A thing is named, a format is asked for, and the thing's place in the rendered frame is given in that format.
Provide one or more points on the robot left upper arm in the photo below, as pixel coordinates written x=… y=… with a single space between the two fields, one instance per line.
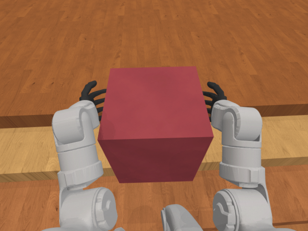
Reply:
x=88 y=210

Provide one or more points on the robot left forearm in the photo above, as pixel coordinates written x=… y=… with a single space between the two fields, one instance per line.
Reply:
x=75 y=144

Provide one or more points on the right robot hand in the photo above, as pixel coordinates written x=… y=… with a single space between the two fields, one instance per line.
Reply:
x=215 y=98

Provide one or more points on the robot right forearm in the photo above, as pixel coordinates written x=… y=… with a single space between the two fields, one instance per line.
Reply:
x=241 y=139

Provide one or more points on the right robot thigh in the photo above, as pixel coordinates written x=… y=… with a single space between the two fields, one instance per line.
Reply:
x=176 y=218

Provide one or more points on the carton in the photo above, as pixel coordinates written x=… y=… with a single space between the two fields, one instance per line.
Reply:
x=155 y=125

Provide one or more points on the left robot hand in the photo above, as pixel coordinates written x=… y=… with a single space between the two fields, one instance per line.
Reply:
x=86 y=96

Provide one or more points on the robot right upper arm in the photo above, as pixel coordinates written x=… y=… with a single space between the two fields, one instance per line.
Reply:
x=242 y=210

